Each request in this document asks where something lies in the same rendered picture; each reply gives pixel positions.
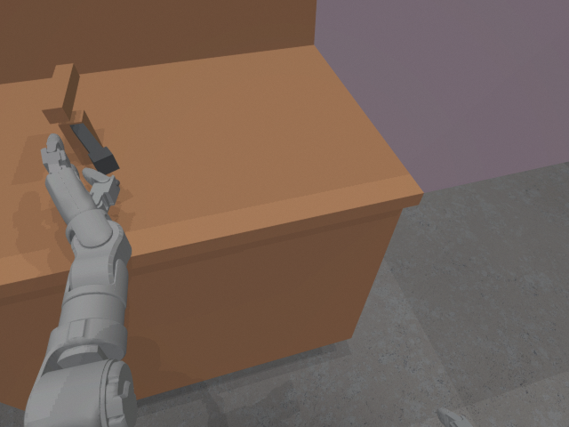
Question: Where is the robot left forearm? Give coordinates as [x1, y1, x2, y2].
[24, 209, 132, 427]

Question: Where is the counter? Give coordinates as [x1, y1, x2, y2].
[0, 0, 424, 411]

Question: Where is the tap lever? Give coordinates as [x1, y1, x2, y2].
[70, 123, 120, 175]

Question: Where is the left robot hand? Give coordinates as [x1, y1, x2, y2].
[41, 133, 120, 225]

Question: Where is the right robot hand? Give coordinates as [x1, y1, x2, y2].
[437, 407, 473, 427]

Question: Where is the left robot upper arm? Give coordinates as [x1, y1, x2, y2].
[28, 359, 138, 427]

